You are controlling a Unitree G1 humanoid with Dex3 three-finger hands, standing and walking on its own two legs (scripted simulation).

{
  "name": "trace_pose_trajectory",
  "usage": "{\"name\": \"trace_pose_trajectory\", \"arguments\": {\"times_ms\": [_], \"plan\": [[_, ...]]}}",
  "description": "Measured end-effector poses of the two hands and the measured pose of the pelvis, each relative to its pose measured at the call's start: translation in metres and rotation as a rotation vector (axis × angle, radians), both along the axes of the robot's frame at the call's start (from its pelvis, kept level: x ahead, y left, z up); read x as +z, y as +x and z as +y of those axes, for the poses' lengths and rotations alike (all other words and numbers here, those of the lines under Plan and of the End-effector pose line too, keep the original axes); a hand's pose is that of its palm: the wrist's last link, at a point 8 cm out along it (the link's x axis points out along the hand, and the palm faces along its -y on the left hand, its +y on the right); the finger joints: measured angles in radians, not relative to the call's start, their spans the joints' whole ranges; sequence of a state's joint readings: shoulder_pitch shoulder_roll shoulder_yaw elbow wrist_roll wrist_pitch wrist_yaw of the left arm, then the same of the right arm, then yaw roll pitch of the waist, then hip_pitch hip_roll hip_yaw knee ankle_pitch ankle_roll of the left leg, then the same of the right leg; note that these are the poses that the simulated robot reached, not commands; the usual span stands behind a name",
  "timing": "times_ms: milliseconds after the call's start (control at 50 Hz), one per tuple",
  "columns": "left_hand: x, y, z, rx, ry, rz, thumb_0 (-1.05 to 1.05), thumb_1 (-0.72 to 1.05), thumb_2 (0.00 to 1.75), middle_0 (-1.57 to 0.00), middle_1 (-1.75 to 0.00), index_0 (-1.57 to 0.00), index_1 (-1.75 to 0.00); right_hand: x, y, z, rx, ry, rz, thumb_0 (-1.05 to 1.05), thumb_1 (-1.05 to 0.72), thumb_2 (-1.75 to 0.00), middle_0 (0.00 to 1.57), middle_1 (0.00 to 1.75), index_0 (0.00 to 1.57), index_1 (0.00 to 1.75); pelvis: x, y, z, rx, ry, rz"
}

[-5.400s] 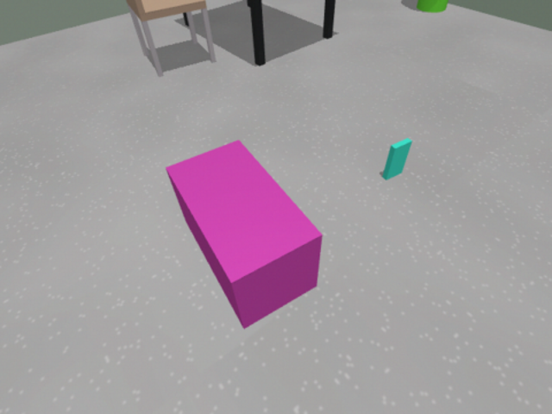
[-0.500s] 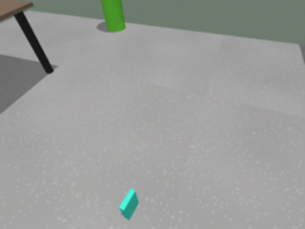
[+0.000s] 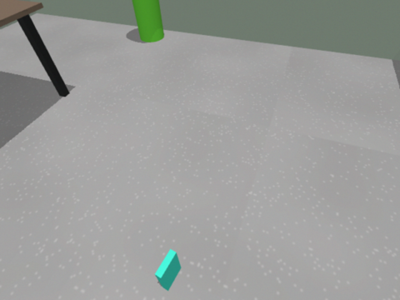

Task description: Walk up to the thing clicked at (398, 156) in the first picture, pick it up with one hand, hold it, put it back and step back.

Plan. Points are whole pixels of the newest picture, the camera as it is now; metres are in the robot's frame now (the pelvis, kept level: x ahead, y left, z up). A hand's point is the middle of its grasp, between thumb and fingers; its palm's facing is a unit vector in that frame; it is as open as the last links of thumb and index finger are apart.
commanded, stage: stand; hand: left
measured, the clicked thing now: (169, 270) +0.38 +0.19 -0.68
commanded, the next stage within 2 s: none
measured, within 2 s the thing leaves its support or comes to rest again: neither
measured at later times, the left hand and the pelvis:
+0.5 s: hand out of the picture +0.09 +0.25 -0.16, palm faces -0.03 -0.94 -0.35, open 7.4 cm; pelvis +0.01 +0.00 +0.00, yaw +0 degrees
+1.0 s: hand out of the picture +0.09 +0.25 -0.15, palm faces -0.03 -0.93 -0.35, open 7.4 cm; pelvis +0.02 -0.01 +0.00, yaw +0 degrees
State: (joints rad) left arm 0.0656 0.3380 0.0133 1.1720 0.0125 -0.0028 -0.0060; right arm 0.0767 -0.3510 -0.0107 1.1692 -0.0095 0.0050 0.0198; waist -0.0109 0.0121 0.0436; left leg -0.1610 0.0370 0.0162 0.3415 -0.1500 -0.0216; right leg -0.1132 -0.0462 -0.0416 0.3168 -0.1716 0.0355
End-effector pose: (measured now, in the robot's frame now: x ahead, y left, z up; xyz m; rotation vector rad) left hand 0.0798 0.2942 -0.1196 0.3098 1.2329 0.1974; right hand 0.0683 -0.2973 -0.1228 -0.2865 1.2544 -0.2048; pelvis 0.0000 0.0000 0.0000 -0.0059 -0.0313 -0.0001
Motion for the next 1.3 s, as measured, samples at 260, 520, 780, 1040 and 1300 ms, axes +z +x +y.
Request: {"name": "trace_pose_trajectory", "arguments": {"times_ms": [260,520,780,1040,1300], "plan": [[0.0,0.0,0.001,-0.008,0.007,0.012,0.0,0.9,0.9,-0.2,-0.3,-0.2,-0.3,0.003,0.017,-0.001,0.021,-0.005,-0.026,0.0,-0.91,-0.9,0.2,0.3,0.2,0.3,0.0,0.008,-0.001,0.0,0.002,0.005],[0.002,0.008,-0.001,-0.013,0.01,0.002,0.0,0.9,0.9,-0.2,-0.3,-0.2,-0.3,0.004,0.023,-0.004,0.021,-0.011,-0.029,0.0,-0.91,-0.9,0.2,0.3,0.2,0.3,0.001,0.014,-0.003,0.0,0.004,0.002],[0.004,0.01,-0.003,-0.018,0.016,-0.002,0.0,0.9,0.9,-0.2,-0.3,-0.2,-0.3,0.002,0.021,-0.007,0.017,-0.007,-0.024,0.0,-0.91,-0.9,0.2,0.3,0.2,0.3,0.001,0.016,-0.007,-0.002,0.006,0.0],[0.005,0.008,-0.006,-0.015,0.018,-0.001,0.0,0.9,0.9,-0.2,-0.3,-0.2,-0.3,0.001,0.016,-0.011,0.013,-0.006,-0.017,0.0,-0.91,-0.9,0.2,0.3,0.2,0.3,0.001,0.016,-0.01,-0.003,0.005,-0.005],[0.003,0.004,-0.007,-0.01,0.016,0.012,0.0,0.9,0.9,-0.2,-0.3,-0.2,-0.3,0.001,0.014,-0.012,0.016,-0.006,-0.008,0.0,-0.91,-0.9,0.2,0.3,0.2,0.3,0.001,0.016,-0.011,-0.004,0.005,-0.004]]}}
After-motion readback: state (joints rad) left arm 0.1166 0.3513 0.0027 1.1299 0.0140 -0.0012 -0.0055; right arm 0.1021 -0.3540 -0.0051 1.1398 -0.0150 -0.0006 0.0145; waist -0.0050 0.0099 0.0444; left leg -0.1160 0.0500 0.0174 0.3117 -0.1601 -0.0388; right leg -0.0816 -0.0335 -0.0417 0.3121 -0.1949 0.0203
